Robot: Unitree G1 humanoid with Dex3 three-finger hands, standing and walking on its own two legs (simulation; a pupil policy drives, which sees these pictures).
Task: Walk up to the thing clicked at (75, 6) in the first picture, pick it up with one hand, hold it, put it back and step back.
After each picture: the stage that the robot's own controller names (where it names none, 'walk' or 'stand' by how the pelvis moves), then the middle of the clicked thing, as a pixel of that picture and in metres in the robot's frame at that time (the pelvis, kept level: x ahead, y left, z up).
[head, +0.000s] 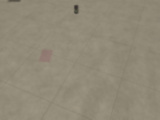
stand; (76, 9) +2.16 +0.01 -0.72
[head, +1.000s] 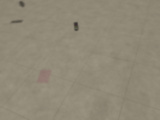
walk; (76, 26) +2.03 +0.18 -0.71
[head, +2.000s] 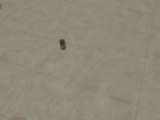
walk; (62, 44) +1.38 +0.28 -0.72
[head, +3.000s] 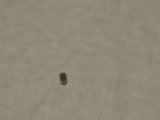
walk; (63, 79) +0.87 +0.19 -0.71
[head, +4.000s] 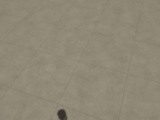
walk; (62, 115) +0.51 +0.19 -0.71
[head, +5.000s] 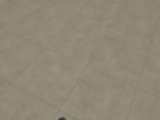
stand; out of the picture +0.42 +0.13 -0.70
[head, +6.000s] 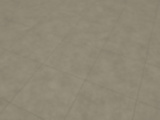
stand; out of the picture +0.36 +0.12 -0.72
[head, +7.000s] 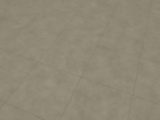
stand; out of the picture +0.35 +0.14 -0.73
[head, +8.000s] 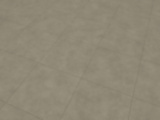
stand; out of the picture +0.36 +0.15 -0.73
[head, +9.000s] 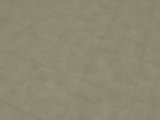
stand; out of the picture +0.35 +0.15 -0.73
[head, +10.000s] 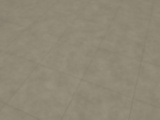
go down; out of the picture +0.35 +0.14 -0.73
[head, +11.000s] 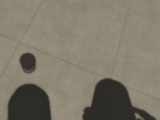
go down; (28, 63) +0.45 +0.16 -0.32
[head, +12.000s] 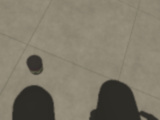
close in; (35, 65) +0.45 +0.16 -0.31
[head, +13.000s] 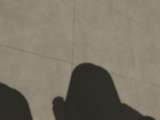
close in; out of the picture +0.44 +0.20 -0.23
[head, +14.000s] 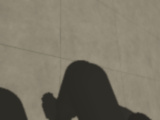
close; out of the picture +0.43 +0.22 -0.23
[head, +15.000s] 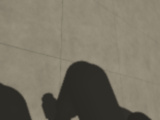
lift; out of the picture +0.40 +0.20 -0.24
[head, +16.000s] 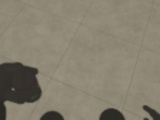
lift; (27, 86) +0.33 +0.17 -0.01
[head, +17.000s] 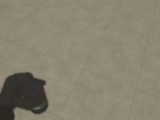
hold; (35, 97) +0.31 +0.16 +0.01
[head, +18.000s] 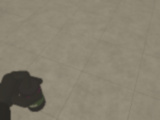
hold; (32, 95) +0.32 +0.17 +0.01
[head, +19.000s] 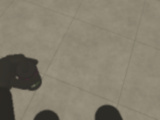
crouch; (29, 76) +0.39 +0.16 -0.08
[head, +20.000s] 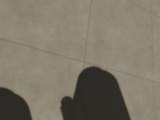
lower; out of the picture +0.45 +0.22 -0.20
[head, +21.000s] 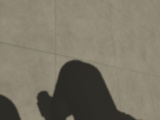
lower; out of the picture +0.45 +0.25 -0.24
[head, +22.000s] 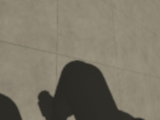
lower; out of the picture +0.45 +0.25 -0.25
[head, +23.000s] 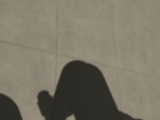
lower; out of the picture +0.46 +0.24 -0.25
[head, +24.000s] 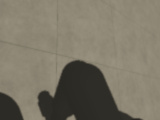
lower; out of the picture +0.45 +0.24 -0.25
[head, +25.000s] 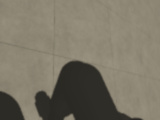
open; out of the picture +0.44 +0.21 -0.25
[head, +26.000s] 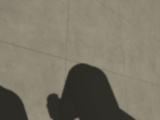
stand; out of the picture +0.44 +0.20 -0.25
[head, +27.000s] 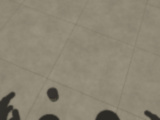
stand; (53, 94) +0.42 +0.13 -0.53
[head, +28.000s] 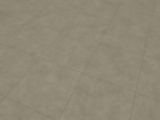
stand; out of the picture +0.39 +0.12 -0.66
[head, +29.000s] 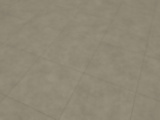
stand; out of the picture +0.39 +0.12 -0.66
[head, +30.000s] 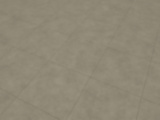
stand; out of the picture +0.40 +0.11 -0.72
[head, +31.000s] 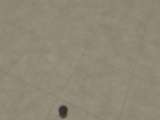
walk; (63, 112) +0.44 +0.07 -0.70
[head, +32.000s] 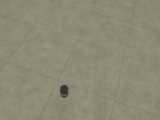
walk; (64, 91) +0.59 +0.08 -0.71
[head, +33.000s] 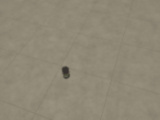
walk; (65, 72) +0.87 +0.18 -0.70
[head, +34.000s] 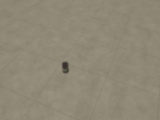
stand; (65, 67) +1.06 +0.14 -0.71
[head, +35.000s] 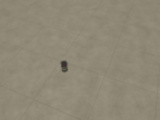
stand; (64, 66) +1.06 +0.15 -0.72
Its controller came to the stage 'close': yes
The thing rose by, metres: 0.72
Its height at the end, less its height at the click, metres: +0.00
